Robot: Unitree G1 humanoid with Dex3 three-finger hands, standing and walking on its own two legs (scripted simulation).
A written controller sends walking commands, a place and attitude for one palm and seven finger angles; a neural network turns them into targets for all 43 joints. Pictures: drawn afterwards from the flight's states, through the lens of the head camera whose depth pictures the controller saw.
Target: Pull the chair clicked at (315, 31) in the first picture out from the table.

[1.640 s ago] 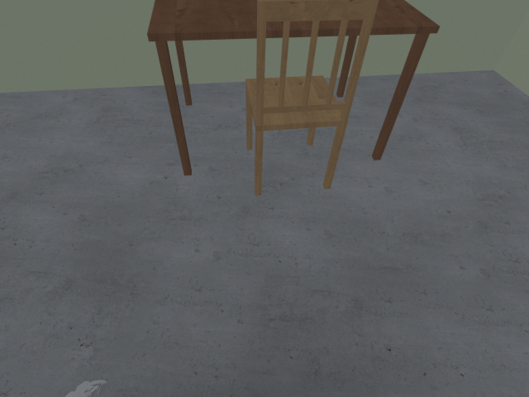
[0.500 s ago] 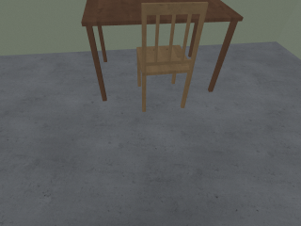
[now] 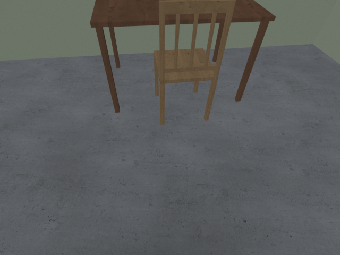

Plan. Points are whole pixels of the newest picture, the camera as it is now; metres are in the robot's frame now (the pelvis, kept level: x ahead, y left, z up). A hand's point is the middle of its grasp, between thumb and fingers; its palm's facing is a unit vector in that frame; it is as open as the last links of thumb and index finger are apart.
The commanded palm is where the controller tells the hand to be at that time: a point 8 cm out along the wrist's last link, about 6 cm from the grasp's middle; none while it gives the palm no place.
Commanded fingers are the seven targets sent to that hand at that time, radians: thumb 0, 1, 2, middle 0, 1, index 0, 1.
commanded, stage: walk to a spot facing it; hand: left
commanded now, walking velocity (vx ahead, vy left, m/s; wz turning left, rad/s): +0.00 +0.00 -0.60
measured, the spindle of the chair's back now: (193, 42) +1.26 -0.06 -0.09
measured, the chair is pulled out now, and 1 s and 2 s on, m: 0.00 0.00 0.00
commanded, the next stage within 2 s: none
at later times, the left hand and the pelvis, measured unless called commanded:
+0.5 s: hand out of the picture +0.05 +0.15 -0.16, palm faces -0.19 -0.95 -0.25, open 7.4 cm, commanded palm none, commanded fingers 0.00 0.90 0.90 -0.20 -0.30 -0.20 -0.30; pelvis -0.02 -0.04 -0.01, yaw -14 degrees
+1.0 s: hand (107, 233) +0.21 +0.20 -0.19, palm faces -0.44 -0.88 -0.17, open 7.4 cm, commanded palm none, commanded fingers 0.00 0.90 0.90 -0.20 -0.30 -0.20 -0.30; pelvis +0.11 +0.02 +0.00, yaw -32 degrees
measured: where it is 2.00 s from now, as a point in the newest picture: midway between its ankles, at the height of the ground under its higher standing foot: (205, 218)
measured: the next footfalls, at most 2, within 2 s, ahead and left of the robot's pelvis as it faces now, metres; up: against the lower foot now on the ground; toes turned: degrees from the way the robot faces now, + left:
left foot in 0.90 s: +0.18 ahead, +0.07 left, +0.00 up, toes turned -25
right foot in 1.50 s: +0.31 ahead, -0.19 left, +0.00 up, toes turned -57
